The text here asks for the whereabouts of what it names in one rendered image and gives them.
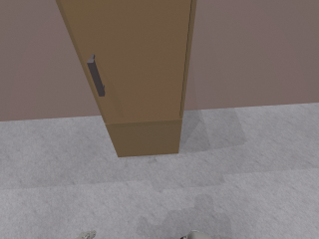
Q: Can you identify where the handle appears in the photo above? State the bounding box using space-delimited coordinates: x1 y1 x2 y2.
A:
87 54 105 97

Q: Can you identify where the cupboard door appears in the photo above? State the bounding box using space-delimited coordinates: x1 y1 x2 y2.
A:
60 0 191 123

